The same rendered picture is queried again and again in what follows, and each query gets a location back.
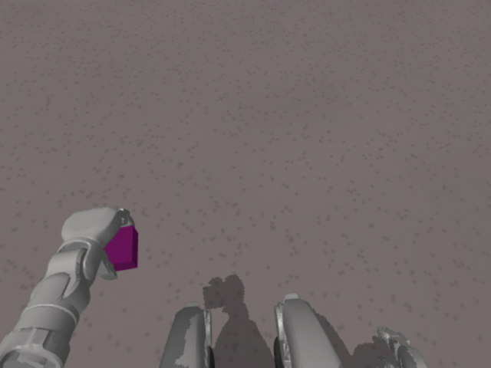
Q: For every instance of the left robot arm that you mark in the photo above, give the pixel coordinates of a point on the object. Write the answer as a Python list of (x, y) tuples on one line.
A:
[(41, 337)]

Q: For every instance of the small box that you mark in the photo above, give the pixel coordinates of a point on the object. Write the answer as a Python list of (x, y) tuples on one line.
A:
[(122, 249)]

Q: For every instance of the right robot hand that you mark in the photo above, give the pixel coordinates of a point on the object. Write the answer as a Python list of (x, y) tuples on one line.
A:
[(408, 357)]

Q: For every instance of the left robot hand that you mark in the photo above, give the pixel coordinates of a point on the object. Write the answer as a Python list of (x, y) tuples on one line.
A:
[(100, 225)]

